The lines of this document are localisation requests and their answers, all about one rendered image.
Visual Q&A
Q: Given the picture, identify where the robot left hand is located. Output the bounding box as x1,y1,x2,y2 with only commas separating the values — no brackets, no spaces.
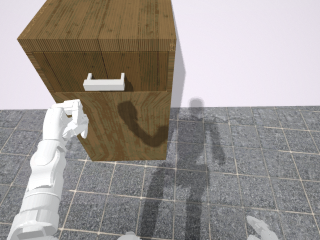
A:
42,99,89,146

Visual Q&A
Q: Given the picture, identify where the cabinet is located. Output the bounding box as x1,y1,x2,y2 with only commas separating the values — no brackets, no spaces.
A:
17,0,177,162

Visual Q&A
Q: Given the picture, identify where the drawer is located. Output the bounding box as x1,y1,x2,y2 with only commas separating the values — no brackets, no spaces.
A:
33,51,168,93

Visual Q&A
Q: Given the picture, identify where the robot right hand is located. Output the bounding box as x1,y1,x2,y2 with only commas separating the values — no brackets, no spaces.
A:
246,215,279,240

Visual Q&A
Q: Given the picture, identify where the robot left shin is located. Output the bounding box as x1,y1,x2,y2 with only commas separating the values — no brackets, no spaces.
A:
125,231,136,236

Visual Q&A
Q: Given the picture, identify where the robot left forearm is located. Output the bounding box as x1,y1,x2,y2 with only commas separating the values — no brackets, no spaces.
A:
7,139,67,240

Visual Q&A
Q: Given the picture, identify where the handle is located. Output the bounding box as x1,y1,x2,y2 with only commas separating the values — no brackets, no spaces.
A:
83,73,125,91

